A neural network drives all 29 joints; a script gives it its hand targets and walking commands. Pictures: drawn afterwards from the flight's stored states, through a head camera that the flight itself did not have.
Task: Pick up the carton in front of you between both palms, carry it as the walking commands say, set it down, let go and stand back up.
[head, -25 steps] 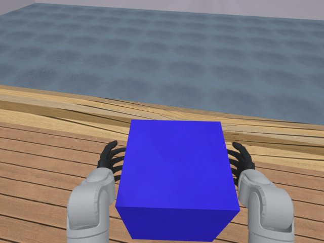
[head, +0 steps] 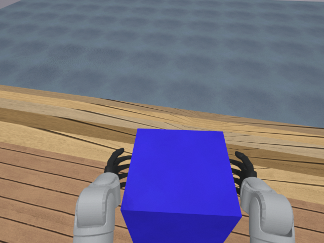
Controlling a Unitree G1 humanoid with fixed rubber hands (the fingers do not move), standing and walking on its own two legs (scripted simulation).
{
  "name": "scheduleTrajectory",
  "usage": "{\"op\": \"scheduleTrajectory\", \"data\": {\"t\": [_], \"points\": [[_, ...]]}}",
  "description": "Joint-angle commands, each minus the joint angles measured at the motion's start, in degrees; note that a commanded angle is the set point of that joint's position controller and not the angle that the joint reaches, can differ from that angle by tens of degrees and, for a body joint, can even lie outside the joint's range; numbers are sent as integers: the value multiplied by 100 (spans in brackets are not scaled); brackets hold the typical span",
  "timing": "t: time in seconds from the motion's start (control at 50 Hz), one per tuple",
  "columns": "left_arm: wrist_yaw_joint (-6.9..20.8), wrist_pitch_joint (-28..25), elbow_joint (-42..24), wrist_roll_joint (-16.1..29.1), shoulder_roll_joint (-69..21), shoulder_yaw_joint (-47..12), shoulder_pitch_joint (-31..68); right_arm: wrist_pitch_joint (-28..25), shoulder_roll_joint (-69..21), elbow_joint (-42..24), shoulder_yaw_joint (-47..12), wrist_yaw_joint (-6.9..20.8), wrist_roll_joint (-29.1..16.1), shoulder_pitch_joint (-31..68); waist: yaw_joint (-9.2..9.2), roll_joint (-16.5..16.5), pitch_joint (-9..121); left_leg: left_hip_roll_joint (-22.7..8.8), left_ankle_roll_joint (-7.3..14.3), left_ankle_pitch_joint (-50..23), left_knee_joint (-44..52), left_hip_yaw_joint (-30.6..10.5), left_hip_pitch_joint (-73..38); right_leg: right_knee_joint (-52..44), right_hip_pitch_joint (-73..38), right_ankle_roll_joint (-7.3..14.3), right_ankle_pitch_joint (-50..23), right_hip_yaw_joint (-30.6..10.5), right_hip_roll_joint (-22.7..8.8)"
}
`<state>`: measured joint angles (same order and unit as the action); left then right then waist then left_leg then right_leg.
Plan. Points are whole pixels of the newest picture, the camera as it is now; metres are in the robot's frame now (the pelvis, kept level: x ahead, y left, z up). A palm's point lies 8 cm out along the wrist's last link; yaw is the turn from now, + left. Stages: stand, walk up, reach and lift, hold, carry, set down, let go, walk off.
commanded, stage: carry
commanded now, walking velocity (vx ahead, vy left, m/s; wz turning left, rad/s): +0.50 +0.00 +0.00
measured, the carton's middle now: (177, 192) +0.27 +0.00 -0.01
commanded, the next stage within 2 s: none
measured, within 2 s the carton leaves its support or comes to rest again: neither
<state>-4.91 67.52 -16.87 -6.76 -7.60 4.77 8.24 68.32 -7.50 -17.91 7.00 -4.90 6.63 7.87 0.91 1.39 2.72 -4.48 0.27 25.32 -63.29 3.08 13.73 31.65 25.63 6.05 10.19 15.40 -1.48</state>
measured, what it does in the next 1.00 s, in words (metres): walks ahead: left foot, then right foot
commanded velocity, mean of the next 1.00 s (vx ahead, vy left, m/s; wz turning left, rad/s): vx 0.50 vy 0.00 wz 0.00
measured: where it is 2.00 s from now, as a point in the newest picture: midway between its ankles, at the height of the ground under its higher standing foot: (162, 137)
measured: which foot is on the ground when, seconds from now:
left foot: up 0.00-0.38, down 0.40-0.86, up 0.88-1.00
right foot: down 0.00-0.40, up 0.42-0.82, down 0.84-1.00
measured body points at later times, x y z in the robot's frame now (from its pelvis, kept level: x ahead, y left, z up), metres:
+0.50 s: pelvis +0.32 +0.03 -0.01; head +0.35 +0.04 +0.44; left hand +0.69 +0.15 +0.09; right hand +0.66 -0.15 +0.10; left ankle +0.42 +0.08 -0.72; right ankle +0.15 -0.07 -0.63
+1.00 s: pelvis +0.62 +0.01 -0.01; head +0.68 +0.01 +0.44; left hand +0.97 +0.20 +0.07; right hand +1.00 -0.11 +0.08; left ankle +0.59 +0.12 -0.66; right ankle +0.60 -0.06 -0.72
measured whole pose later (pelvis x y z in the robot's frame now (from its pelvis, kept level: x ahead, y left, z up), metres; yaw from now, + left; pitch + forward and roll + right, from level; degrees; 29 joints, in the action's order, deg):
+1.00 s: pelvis +0.62 +0.01 -0.01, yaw -1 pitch +5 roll +0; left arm -8.4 66.6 0.5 -1.9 -2.4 12.1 35.1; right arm 68.2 -4.2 -1.9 15.2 -6.9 6.2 34.8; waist 7.9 -0.6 -3.1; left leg 1.7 2.8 27.7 -68.0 -1.7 35.5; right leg 40.5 23.5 5.3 22.5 4.6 2.9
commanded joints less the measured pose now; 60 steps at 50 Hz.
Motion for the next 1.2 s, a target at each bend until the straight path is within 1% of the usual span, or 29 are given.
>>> {"op": "scheduleTrajectory", "data": {"t": [0.0, 0.1, 0.28, 0.34, 0.38, 0.4, 0.42, 0.44, 0.46, 0.48, 0.52, 0.66, 0.72, 0.76, 0.78, 0.8, 0.82, 0.84, 0.86, 0.9, 0.92, 0.96, 1.0, 1.02, 1.04, 1.06, 1.1, 1.14, 1.18], "points": [[1516, -114, -702, 2452, -5735, -4142, 2538, -143, -5527, -598, -4333, 1549, -2392, 2634, -22, -223, 1972, -236, 183, -577, -944, -381, 2377, -1563, -3301, 414, -1294, -2885, -1897], [1620, -205, -858, 2615, -5562, -4237, 2402, -359, -5645, -531, -4429, 1364, -2185, 2245, -18, -778, 1847, -86, 62, -1090, 343, 107, 2343, -1716, -2904, 225, -1247, -1640, -1449], [1415, -110, -489, 2525, -4186, -4012, 3531, -160, -4388, -407, -4348, 1171, -2296, 3628, 203, -985, 848, 198, 254, -2266, 2671, 754, 2195, -1585, -2726, 254, -1936, -931, -1145], [1247, -18, 57, 2500, -3856, -3831, 4371, -73, -3955, 194, -3986, 1106, -2331, 4345, -18, -1015, 945, 421, 512, -2013, 2833, 843, 1370, -768, -2681, 119, -3009, -729, -1186], [1162, 66, 423, 2536, -3813, -3677, 4949, -19, -3783, 698, -3670, 1076, -2349, 4663, -490, -420, 1694, 794, 484, -1685, 3293, 1135, -572, 1324, -2115, -177, -3044, -240, -687], [1116, 101, 616, 2524, -3768, -3542, 5269, 20, -3728, 870, -3514, 1067, -2369, 4836, -639, 449, 2029, -328, 491, -1161, 3381, -482, -1421, 2863, -1160, -318, -1411, -411, -463], [1071, 140, 851, 2564, -3923, -3444, 5448, 26, -3621, 1146, -3372, 1053, -2409, 5202, -418, 1778, 2325, -1708, 1208, -895, 4374, -3590, -2515, 4125, 751, -513, 1774, -940, 540], [1017, 160, 1072, 2590, -3990, -3338, 5772, 32, -3879, 1342, -3423, 1055, -2593, 5465, -396, 1659, 2423, -1688, 1454, -667, 4606, -3844, -2587, 4878, 1159, -345, 1898, -1670, 346], [978, 145, 1147, 2644, -4221, -3272, 6004, -3, -4192, 1335, -3441, 1077, -2774, 5832, -417, 1376, 2421, -1560, 1455, -1374, 4373, -3209, -2376, 5131, 1359, -224, 1632, -1732, 128], [961, 106, 1226, 2702, -4537, -3220, 6281, -47, -4545, 1353, -3476, 1125, -2935, 6263, -429, 652, 2406, -1418, 1364, -2071, 4072, -2636, -2195, 5128, 1472, -165, 1452, -1731, -22], [956, 12, 1448, 2716, -4995, -3108, 6639, -136, -5175, 1345, -3562, 1188, -3202, 7024, -311, 233, 2457, -1206, 1219, -2882, 3927, -1860, -1762, 4749, 1432, -167, 1149, -1703, -174], [878, -167, 1876, 2502, -5561, -2887, 6902, -219, -5738, 1686, -3245, 1237, -3154, 7480, -414, 346, 2465, -889, 1181, -4483, 3512, -868, -2057, 3129, 2008, -300, 640, -1300, -73], [857, -162, 1645, 2514, -5675, -2958, 6955, -197, -5725, 1619, -3228, 1241, -3061, 7319, -372, 687, 2261, -316, 884, -5439, 3474, -11, -1317, 1400, 646, -259, -426, -757, 354], [866, -117, 1426, 2532, -5651, -3039, 6909, -160, -5693, 1547, -3253, 1230, -2983, 7048, -335, 802, 2282, -306, 864, -5914, 3220, 177, -1490, 812, 245, -243, -375, -521, 516], [893, -95, 1378, 2525, -5647, -3058, 6761, -146, -5667, 1502, -3275, 1210, -2921, 6981, -10, 829, 2641, -415, 792, -6787, 2430, 447, -1380, 1532, -491, -95, -1383, -436, 482], [937, -72, 1345, 2563, -5642, -3086, 6648, -126, -5606, 1541, -3320, 1197, -2842, 6762, 354, 721, 2790, -368, 685, -6961, 1639, 547, -1070, 1093, -1046, -2, -1031, -650, 510], [990, -65, 1334, 2564, -5616, -3097, 6500, -117, -5565, 1476, -3371, 1185, -2772, 6780, 922, 319, 2820, -200, 540, -6646, 521, 617, -400, 473, -2016, 8, -1342, -661, 517], [1052, -73, 1275, 2565, -5481, -3091, 6374, -97, -5550, 1421, -3395, 1170, -2701, 6747, 1118, -837, 2805, 405, 396, -3940, -848, 394, 843, 230, -3110, 249, -3057, -1765, -107], [1123, -81, 1294, 2605, -5393, -3088, 6367, -75, -5568, 1443, -3350, 1143, -2561, 6509, 576, -2292, 2838, 1129, 219, 344, -1838, -35, 2758, 143, -4348, 1079, -4376, -3701, -1099], [1317, -36, 1218, 3000, -5734, -3415, 6697, -95, -5227, 1397, -3127, 1011, -2186, 6419, 617, -1281, 2751, 631, 278, 576, -1888, -811, 4043, 224, -4572, 1448, -2483, -4225, -1423], [1387, -63, 1092, 3212, -5865, -3581, 6962, -126, -5173, 1323, -3059, 960, -2082, 6497, 550, -723, 2481, 444, 288, 457, -1243, -843, 4120, 293, -4158, 1300, -2102, -4046, -1316], [1443, -145, 853, 3580, -5973, -3828, 7547, -212, -5004, 1293, -2953, 877, -1934, 6567, 477, -239, 2312, 427, 204, 354, 70, -717, 3481, 86, -3377, 1205, -1815, -3856, -1278], [1406, -227, 771, 3724, -5897, -3912, 7701, -283, -4892, 1218, -2963, 829, -1873, 6564, 537, -287, 2304, 573, 176, -102, 528, -272, 2675, -60, -2673, 1115, -2254, -3492, -1283], [1373, -255, 818, 3688, -5820, -3872, 7676, -299, -4882, 1208, -3003, 811, -1864, 6537, 506, -568, 2522, 525, 282, -1289, -322, -168, 2726, 446, -2928, 960, -2674, -3263, -1306], [1345, -256, 906, 3687, -5819, -3799, 7472, -290, -4847, 1255, -3038, 801, -1878, 6385, 555, -627, 2514, 475, 334, -1419, -223, -190, 3107, 591, -3173, 833, -2763, -3190, -1209], [1334, -246, 1008, 3615, -5788, -3752, 7277, -288, -4861, 1296, -3056, 800, -1875, 6330, 760, -703, 2484, 184, 359, -2205, 41, -777, 4015, 1083, -4107, 604, -2276, -3265, -1061], [1338, -215, 1341, 3446, -5660, -3603, 6817, -230, -4701, 1406, -3009, 820, -1777, 6147, 1088, -511, 2011, 414, 283, -2883, 1036, -263, 4604, 1466, -4188, 523, -1531, -2913, -495], [1347, -202, 1661, 3328, -5608, -3489, 6595, -172, -4590, 1642, -2910, 844, -1707, 5925, 941, -36, 1581, 506, 126, -4796, 3183, -20, 2345, 1538, -2122, 423, 141, -2299, -162], [1383, -200, 1998, 3217, -5552, -3332, 6431, -132, -4431, 1852, -2809, 890, -1605, 5862, 613, -697, 1411, 599, 122, -5842, 3484, 234, 414, 1801, -717, 229, 1017, -1803, -131]]}}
